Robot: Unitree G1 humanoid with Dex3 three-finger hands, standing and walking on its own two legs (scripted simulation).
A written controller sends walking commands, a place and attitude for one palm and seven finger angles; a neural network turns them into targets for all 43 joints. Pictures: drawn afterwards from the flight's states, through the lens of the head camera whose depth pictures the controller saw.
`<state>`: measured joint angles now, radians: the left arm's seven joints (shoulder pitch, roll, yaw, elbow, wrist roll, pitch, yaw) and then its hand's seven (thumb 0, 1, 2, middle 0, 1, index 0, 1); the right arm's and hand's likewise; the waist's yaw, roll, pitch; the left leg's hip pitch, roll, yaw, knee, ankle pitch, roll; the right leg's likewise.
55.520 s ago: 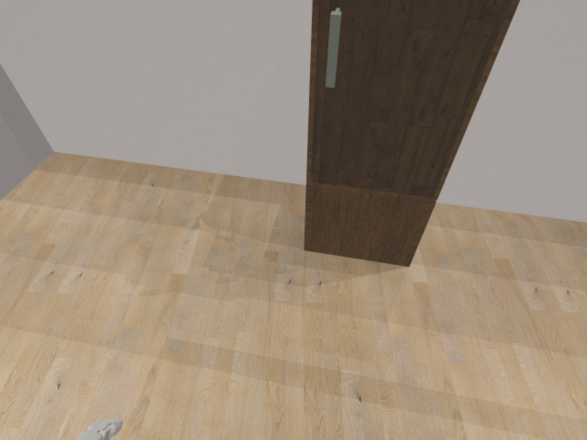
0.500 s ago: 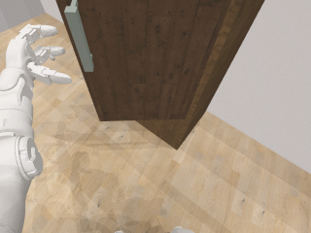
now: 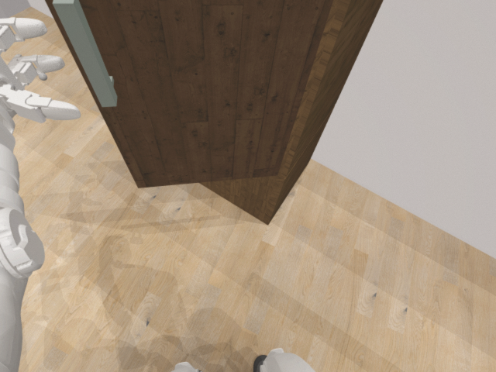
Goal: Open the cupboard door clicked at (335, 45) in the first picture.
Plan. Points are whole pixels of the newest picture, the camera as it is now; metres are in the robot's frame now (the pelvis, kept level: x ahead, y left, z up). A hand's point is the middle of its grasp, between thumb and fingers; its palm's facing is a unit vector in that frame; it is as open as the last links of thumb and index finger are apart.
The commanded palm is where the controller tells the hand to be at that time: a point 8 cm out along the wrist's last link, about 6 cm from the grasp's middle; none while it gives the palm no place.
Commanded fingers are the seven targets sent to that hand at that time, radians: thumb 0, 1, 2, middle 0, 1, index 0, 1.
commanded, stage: move the hooked fingers beside the handle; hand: left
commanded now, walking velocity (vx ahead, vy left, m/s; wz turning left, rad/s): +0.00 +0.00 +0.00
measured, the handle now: (92, 49) +0.58 +0.17 +0.15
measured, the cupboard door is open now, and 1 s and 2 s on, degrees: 41 41 41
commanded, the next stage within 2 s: none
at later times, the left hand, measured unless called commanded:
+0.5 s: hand (45, 88) +0.51 +0.23 +0.14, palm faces +0.04 -1.00 -0.01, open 14.0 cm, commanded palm +0.49 +0.28 +0.14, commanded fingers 0.00 -0.50 0.30 -0.30 -1.20 -0.30 -1.20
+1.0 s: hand (42, 77) +0.52 +0.23 +0.15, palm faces +0.02 -1.00 +0.01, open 14.0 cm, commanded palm +0.50 +0.27 +0.14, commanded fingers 0.00 -0.50 0.30 -0.30 -1.20 -0.30 -1.20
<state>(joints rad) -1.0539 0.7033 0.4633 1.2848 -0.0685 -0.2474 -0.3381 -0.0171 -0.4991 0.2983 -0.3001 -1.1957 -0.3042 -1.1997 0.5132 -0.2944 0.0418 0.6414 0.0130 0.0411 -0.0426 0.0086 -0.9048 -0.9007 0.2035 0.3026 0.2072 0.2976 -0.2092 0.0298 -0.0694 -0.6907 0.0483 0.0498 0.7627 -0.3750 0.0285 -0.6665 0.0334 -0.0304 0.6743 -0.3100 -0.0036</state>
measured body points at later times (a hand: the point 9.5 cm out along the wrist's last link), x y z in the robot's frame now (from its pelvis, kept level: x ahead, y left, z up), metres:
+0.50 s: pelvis +0.01 +0.00 +0.00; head +0.10 +0.02 +0.44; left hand +0.51 +0.28 +0.14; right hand +0.02 -0.26 -0.11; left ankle -0.01 +0.10 -0.71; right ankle +0.00 -0.12 -0.71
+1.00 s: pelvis -0.01 +0.00 +0.00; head +0.10 +0.02 +0.43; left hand +0.51 +0.28 +0.15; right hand -0.03 -0.28 -0.10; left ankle -0.01 +0.10 -0.71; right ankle +0.00 -0.12 -0.71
